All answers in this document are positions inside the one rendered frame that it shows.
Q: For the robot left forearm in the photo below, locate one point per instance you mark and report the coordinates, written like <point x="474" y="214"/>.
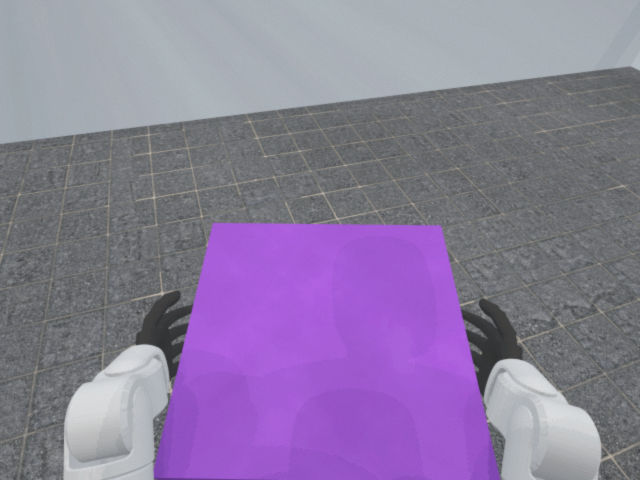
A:
<point x="108" y="428"/>

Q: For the robot left hand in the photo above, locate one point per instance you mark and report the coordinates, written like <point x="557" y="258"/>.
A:
<point x="155" y="329"/>

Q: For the robot right forearm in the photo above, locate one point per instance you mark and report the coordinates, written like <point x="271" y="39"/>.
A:
<point x="546" y="438"/>

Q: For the robot right hand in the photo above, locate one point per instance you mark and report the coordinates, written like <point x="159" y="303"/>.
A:
<point x="501" y="343"/>

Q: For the carton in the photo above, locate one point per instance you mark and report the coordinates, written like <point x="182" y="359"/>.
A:
<point x="326" y="352"/>

